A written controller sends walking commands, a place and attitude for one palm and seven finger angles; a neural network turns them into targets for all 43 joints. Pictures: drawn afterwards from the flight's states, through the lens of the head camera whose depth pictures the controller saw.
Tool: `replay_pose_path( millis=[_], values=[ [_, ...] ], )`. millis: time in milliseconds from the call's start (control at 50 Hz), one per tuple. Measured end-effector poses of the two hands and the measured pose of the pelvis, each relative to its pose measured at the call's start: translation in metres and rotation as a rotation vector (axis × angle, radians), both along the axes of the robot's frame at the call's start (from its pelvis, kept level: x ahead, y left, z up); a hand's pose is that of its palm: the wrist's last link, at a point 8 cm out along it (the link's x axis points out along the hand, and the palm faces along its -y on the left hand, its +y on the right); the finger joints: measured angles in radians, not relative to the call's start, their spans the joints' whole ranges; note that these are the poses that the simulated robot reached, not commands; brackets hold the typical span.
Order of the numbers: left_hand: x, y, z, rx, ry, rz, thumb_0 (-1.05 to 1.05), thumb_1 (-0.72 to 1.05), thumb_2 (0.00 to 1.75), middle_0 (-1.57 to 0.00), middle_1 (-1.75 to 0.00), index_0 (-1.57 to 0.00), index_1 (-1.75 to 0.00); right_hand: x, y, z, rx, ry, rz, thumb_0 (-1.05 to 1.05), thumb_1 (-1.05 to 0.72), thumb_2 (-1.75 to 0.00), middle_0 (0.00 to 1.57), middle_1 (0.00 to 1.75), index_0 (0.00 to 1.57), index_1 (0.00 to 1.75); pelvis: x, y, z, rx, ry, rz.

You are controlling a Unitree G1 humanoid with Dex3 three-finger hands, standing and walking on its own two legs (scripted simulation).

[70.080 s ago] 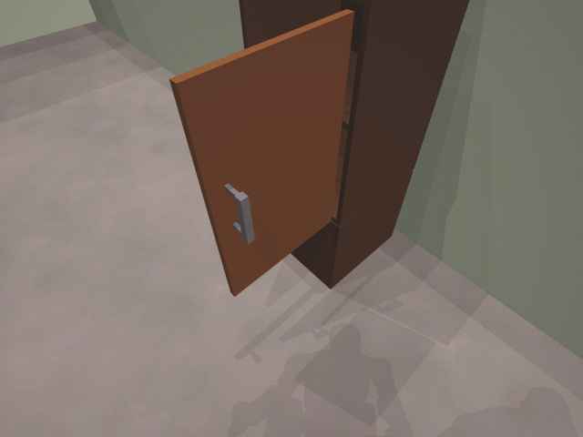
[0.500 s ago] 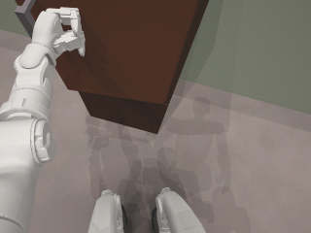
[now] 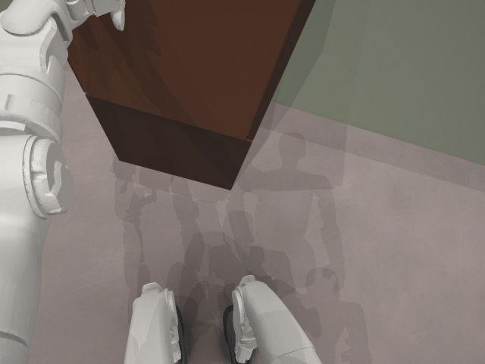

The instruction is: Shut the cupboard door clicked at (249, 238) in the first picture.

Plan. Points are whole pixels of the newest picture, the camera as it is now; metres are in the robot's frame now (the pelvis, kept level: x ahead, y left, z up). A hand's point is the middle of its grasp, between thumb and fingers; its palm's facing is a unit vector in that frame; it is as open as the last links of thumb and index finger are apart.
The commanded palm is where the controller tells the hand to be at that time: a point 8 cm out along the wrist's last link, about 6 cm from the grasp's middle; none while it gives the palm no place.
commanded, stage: pull the fist back off the door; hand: left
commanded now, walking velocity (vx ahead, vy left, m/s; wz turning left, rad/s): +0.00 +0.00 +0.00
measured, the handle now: out of the picture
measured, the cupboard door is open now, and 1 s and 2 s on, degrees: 0 0 0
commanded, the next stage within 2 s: draw the hand back to the body in 0.84 s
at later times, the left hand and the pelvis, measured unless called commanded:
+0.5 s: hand (133, 2) +0.59 +0.08 +0.12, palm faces +0.09 -1.00 +0.01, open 3.0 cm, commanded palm +0.56 +0.10 +0.12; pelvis +0.00 +0.00 +0.02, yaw +0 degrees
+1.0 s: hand (143, 40) +0.53 +0.07 +0.12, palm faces +0.10 -1.00 -0.02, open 3.1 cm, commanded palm +0.49 +0.12 +0.13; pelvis +0.05 -0.02 +0.06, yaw +3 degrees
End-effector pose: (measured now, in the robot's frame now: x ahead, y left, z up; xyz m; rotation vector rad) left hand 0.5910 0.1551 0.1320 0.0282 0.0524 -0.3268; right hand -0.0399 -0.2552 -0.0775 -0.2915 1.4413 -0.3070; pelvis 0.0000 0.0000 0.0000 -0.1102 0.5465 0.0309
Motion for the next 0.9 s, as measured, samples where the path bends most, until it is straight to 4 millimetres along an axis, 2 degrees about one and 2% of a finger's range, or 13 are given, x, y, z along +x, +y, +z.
replay_pose_path(
  millis=[100,180,280,400,520,580,660,820,900],
  values=[
    [-0.009,-0.002,-0.008,-0.1,0.028,0.3,-0.06,0.74,0.99,-1.3,-1.5,-1.3,-1.5,-0.006,0.013,0.0,0.06,0.013,0.051,0.01,-0.91,-0.89,0.2,0.3,0.21,0.3,-0.004,0.001,0.001,-0.002,0.001,0.006],
    [-0.017,-0.011,-0.009,-0.083,0.007,0.489,-0.07,0.72,0.97,-1.3,-1.5,-1.29,-1.5,-0.011,0.02,0.001,0.102,0.005,0.064,0.01,-0.91,-0.89,0.21,0.3,0.21,0.3,-0.007,0.001,0.002,0.0,0.002,0.009],
    [-0.019,-0.021,-0.004,0.037,-0.065,0.488,-0.03,0.82,1.0,-1.3,-1.5,-1.29,-1.5,-0.024,0.024,0.003,0.128,0.002,0.018,0.01,-0.91,-0.89,0.21,0.3,0.21,0.3,-0.009,0.001,0.004,0.004,-0.006,0.008],
    [-0.018,-0.024,-0.003,0.025,-0.022,0.424,-0.03,0.91,1.0,-1.3,-1.5,-1.3,-1.5,-0.042,0.026,0.012,0.142,0.051,-0.031,0.01,-0.91,-0.89,0.2,0.3,0.21,0.3,-0.006,0.001,0.013,0.015,-0.022,0.0],
    [-0.024,-0.026,-0.011,-0.033,-0.004,0.419,-0.01,0.91,0.94,-1.3,-1.5,-1.3,-1.5,-0.037,0.021,0.022,0.154,0.077,-0.033,0.01,-0.91,-0.89,0.2,0.3,0.21,0.3,0.005,0.0,0.025,0.031,-0.033,-0.014],
    [-0.031,-0.025,-0.016,-0.034,-0.027,0.425,0.0,0.9,0.92,-1.3,-1.5,-1.3,-1.5,-0.024,0.017,0.025,0.16,0.069,-0.029,0.01,-0.91,-0.89,0.2,0.3,0.21,0.3,0.014,0.0,0.032,0.04,-0.042,-0.019],
    [-0.045,-0.024,-0.021,-0.017,-0.043,0.43,0.01,0.9,0.91,-1.3,-1.5,-1.3,-1.5,0.005,0.011,0.025,0.172,0.038,-0.012,0.01,-0.91,-0.89,0.2,0.3,0.21,0.3,0.026,-0.002,0.041,0.053,-0.061,-0.021],
    [-0.077,-0.025,-0.012,-0.027,-0.071,0.435,0.01,0.9,0.9,-1.3,-1.5,-1.3,-1.5,0.088,-0.003,0.027,0.187,-0.099,0.061,0.01,-0.91,-0.89,0.2,0.3,0.2,0.3,0.047,-0.008,0.058,0.076,-0.113,-0.01],
    [-0.085,-0.031,-0.008,-0.005,-0.078,0.418,0.01,0.9,0.9,-1.3,-1.5,-1.3,-1.5,0.126,-0.01,0.028,0.181,-0.172,0.112,0.01,-0.91,-0.89,0.2,0.3,0.2,0.3,0.051,-0.013,0.061,0.084,-0.134,0.003]
  ],
)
